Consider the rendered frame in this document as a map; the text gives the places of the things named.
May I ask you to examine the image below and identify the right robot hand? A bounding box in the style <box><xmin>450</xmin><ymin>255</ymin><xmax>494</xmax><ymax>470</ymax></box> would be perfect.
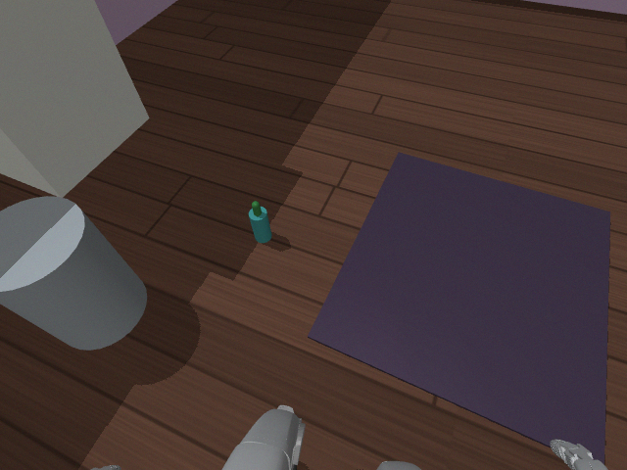
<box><xmin>550</xmin><ymin>440</ymin><xmax>608</xmax><ymax>470</ymax></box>

